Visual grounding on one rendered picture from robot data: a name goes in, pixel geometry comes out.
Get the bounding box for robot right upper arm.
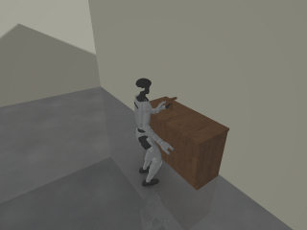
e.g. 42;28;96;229
142;103;153;132

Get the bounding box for counter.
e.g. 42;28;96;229
150;96;229;190

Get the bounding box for left robot forearm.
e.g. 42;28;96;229
151;106;160;114

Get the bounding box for robot left shin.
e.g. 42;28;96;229
143;150;154;170

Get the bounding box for robot right foot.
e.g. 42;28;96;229
142;178;159;187

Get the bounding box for right robot hand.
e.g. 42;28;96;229
160;142;174;155

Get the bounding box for left robot hand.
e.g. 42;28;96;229
158;101;166;111

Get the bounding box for right robot forearm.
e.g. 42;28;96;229
145;126;164;146

